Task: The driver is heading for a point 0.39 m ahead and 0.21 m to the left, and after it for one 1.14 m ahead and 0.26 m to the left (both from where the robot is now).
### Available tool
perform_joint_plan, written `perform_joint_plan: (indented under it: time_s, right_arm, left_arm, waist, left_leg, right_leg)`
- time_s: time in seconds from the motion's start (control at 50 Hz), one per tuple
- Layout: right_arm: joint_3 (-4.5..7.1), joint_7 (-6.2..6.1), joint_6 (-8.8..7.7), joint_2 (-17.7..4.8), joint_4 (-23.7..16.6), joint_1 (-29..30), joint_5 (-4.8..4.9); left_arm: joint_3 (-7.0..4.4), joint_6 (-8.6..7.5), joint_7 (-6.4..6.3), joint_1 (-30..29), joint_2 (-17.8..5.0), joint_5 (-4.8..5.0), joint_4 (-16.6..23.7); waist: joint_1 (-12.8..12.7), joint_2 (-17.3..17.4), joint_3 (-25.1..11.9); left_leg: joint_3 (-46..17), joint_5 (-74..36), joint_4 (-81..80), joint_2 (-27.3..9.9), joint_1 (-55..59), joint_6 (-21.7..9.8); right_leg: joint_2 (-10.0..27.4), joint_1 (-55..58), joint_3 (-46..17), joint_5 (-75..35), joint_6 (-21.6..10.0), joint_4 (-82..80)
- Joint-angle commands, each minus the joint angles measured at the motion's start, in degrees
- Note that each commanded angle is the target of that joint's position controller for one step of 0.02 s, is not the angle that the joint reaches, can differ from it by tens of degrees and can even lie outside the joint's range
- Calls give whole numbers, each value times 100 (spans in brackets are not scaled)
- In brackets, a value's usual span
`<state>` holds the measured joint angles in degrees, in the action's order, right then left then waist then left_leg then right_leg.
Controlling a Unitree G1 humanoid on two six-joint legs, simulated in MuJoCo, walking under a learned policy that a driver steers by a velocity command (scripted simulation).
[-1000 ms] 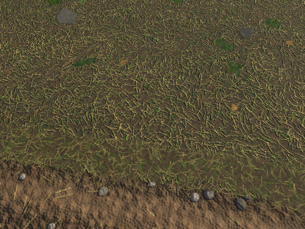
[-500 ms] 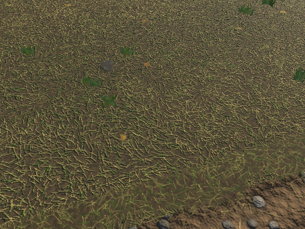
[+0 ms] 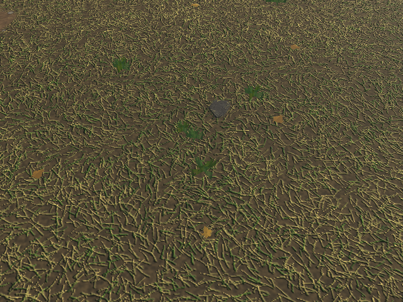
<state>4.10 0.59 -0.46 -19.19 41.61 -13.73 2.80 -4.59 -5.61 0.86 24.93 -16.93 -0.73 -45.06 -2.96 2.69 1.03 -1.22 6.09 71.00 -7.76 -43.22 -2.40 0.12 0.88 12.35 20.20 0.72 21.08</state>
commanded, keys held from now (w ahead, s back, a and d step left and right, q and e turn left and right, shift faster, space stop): w+q+shift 0.28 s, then q+shift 0.24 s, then e+shift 0.48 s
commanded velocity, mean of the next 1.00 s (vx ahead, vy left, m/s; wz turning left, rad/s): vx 0.50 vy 0.00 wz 0.40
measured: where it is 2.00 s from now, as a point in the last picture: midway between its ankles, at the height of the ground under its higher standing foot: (196, 278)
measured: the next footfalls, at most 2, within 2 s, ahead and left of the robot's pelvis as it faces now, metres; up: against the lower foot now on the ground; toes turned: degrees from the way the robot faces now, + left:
left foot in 0.20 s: +0.38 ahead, +0.07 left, +0.00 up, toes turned +15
right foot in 0.62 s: +0.74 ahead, +0.08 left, +0.00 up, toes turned +42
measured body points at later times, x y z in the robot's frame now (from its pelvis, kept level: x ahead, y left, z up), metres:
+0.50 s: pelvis +0.39 +0.03 +0.01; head +0.42 +0.08 +0.45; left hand +0.56 +0.36 -0.03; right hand +0.54 -0.21 -0.10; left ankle +0.34 +0.06 -0.73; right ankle +0.67 -0.07 -0.66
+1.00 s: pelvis +0.59 +0.06 +0.00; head +0.63 +0.09 +0.45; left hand +0.57 +0.37 -0.10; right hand +0.87 -0.10 -0.09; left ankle +0.59 +0.23 -0.71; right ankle +0.71 +0.05 -0.73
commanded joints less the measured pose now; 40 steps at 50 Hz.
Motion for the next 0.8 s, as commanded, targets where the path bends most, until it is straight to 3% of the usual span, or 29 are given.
perform_joint_plan:
  time_s: [0.02,0.08,0.12,0.16,0.18,0.2,0.22,0.24,0.26,0.28,0.3,0.34,0.36,0.38,0.42,0.44,0.46,0.5,0.54,0.58,0.6,0.62,0.64,0.66,0.68,0.7,0.72,0.74,0.8]
  right_arm:
    - [-110,86,7,155,-390,16,-39]
    - [-133,302,-98,51,-601,628,-51]
    - [-65,400,-157,-135,-719,767,-33]
    - [106,370,-78,-466,-673,3,84]
    - [272,324,19,-801,-490,-988,90]
    - [520,236,109,-1285,-132,-2293,42]
    - [639,108,169,-1397,38,-2675,94]
    - [395,162,29,-1398,-290,-1559,-168]
    - [257,199,-132,-820,-642,-1274,-276]
    - [235,244,-298,-636,-603,-1325,-298]
    - [217,285,-431,-600,-595,-1059,-276]
    - [252,208,-500,-763,-809,-273,-252]
    - [208,143,-476,-649,-846,-123,-203]
    - [213,35,-445,-669,-805,-59,-192]
    - [219,-142,-337,-626,-715,-136,-134]
    - [235,-214,-230,-608,-615,-247,-112]
    - [240,-259,-140,-561,-506,-447,-72]
    - [285,-307,39,-579,-328,-795,-55]
    - [291,-385,144,-509,-334,-700,-119]
    - [236,-464,84,-221,-313,-647,-179]
    - [202,-455,54,-133,-317,-496,-191]
    - [82,-390,22,158,-354,-472,-238]
    - [-59,-303,26,671,-292,-1473,-393]
    - [-44,-197,55,348,42,-2711,-121]
    - [40,-182,144,-287,172,-2170,-212]
    - [138,-200,189,-611,-100,-1078,-305]
    - [177,-250,216,-672,-307,-219,-457]
    - [165,-280,218,-567,-524,5,-420]
    - [61,-336,142,-198,-493,107,-392]
  left_arm:
    - [-1,-150,-83,-1030,-337,-59,486]
    - [-81,-105,-157,-848,-742,0,384]
    - [-147,-25,-218,-851,-1095,3,389]
    - [-252,123,-266,-939,-1528,102,439]
    - [-296,177,-236,-1244,-1665,157,552]
    - [-263,141,-184,-1531,-1518,198,673]
    - [-77,5,-136,-2054,-838,285,729]
    - [236,-295,-23,-712,215,223,1140]
    - [257,-514,31,-1126,-342,252,1364]
    - [149,-563,27,-1770,-657,405,1532]
    - [145,-524,-44,-1803,-611,331,1485]
    - [85,-357,-93,-1573,-649,97,1311]
    - [40,-262,-115,-1589,-705,21,1268]
    - [74,-200,-119,-1705,-649,-32,1334]
    - [116,-128,-148,-2321,-412,-144,1558]
    - [170,-98,-154,-2553,-193,-144,1610]
    - [216,-53,-146,-2694,-20,-100,1653]
    - [198,-15,-69,-3051,-27,36,1810]
    - [69,-56,-11,-2982,-329,138,1758]
    - [-44,-151,-2,-2481,-556,76,1475]
    - [-88,-208,11,-1921,-600,28,1251]
    - [-69,-254,41,-1252,-578,-65,1034]
    - [-16,-261,64,-1294,-733,-144,968]
    - [35,-241,116,-1212,-581,-195,788]
    - [13,-168,159,-1655,-448,-5,1062]
    - [25,-46,188,-1916,-429,123,1185]
    - [15,62,203,-1938,-527,204,1201]
    - [-69,115,171,-2050,-837,164,1208]
    - [-83,222,91,-1752,-720,144,1132]
  waist:
    - [496,-631,1079]
    - [344,-226,1218]
    - [449,-286,928]
    - [1002,-862,259]
    - [1567,-1081,-243]
    - [2124,-900,-842]
    - [2391,552,-308]
    - [516,2237,-730]
    - [790,1258,-1497]
    - [709,245,-534]
    - [357,-800,-184]
    - [-103,-841,269]
    - [-143,-924,279]
    - [-186,-640,255]
    - [92,-510,339]
    - [215,-461,161]
    - [423,-264,-103]
    - [705,81,-376]
    - [622,374,-367]
    - [544,539,-583]
    - [250,455,-762]
    - [-35,82,-1219]
    - [573,-1628,-1556]
    - [1055,-2151,-2036]
    - [758,-1268,-1743]
    - [503,-629,-1267]
    - [331,20,-797]
    - [448,-310,-592]
    - [417,-710,-576]
  left_leg:
    - [-156,-749,-605,-167,-283,-45]
    - [388,-1170,-1769,16,-114,-285]
    - [1050,-1201,-2334,487,739,-473]
    - [1389,-512,-2208,972,1852,-623]
    - [1295,-42,-2082,1075,3005,-804]
    - [901,-25,-2480,1124,4827,-1038]
    - [230,-469,-3546,946,5593,-1401]
    - [-3157,986,-4171,43,6369,-2413]
    - [-4794,3135,-5398,-512,6215,-2547]
    - [-4892,3587,-6085,-573,5299,-2166]
    - [-4581,3094,-6086,-521,4561,-1882]
    - [-3447,525,-5780,12,3113,-1757]
    - [-2833,-377,-5823,278,2826,-1577]
    - [-2467,-1269,-5791,363,2406,-1546]
    - [-1618,-2815,-5368,911,2037,-1292]
    - [-1374,-2801,-5148,1175,2014,-1070]
    - [-1282,-2668,-4957,1334,2129,-825]
    - [-1672,-1771,-4839,1321,2458,-512]
    - [-2026,-899,-4542,1102,2893,-454]
    - [-2008,-915,-3854,874,3499,-379]
    - [-1759,-1273,-3278,915,3654,-246]
    - [-1474,-515,-2099,1119,3565,-74]
    - [-1186,3474,-313,1768,2412,215]
    - [-1494,3309,458,1612,1410,380]
    - [-1133,2704,735,1179,1308,564]
    - [-864,2290,679,1160,1165,630]
    - [-676,2118,349,1202,1200,593]
    - [-775,1856,158,1181,1114,577]
    - [-693,1909,-1242,1161,1542,431]
  right_leg:
    - [1357,-972,-270,-1755,-603,-1549]
    - [1340,-387,272,-2838,-407,-1598]
    - [1295,-66,523,-5547,-225,-1111]
    - [1425,360,503,-8391,-231,202]
    - [1522,131,396,-9036,-350,1406]
    - [1369,-698,146,-8377,-414,3091]
    - [11,-2116,159,-3173,-120,6222]
    - [-718,-4416,-1179,1255,-22,7882]
    - [-523,-4647,-2243,856,-329,7720]
    - [-339,-4824,-2149,511,-488,7079]
    - [-11,-4527,-2177,152,-529,6277]
    - [220,-3662,-2230,-40,-169,5532]
    - [316,-3382,-2137,-134,-5,5165]
    - [327,-3056,-2009,-209,172,4560]
    - [19,-2870,-1560,-914,430,3373]
    - [-208,-2648,-1447,-1336,458,2692]
    - [-443,-2383,-1332,-1941,449,1950]
    - [-771,-2040,-1371,-2759,434,1008]
    - [-640,-2085,-1665,-2968,418,611]
    - [-344,-1915,-1800,-3433,293,468]
    - [-239,-1420,-1685,-3790,213,232]
    - [191,-501,-1942,-4367,97,219]
    - [1172,710,-3477,-6931,-431,556]
    - [2256,1311,-5933,-4861,-1553,356]
    - [1853,890,-5918,-2881,-1679,31]
    - [1395,305,-5409,-1554,-1494,-194]
    - [953,-406,-4920,-857,-1154,-437]
    - [930,-711,-5030,-559,-1216,-515]
    - [427,-925,-4394,-931,-887,-566]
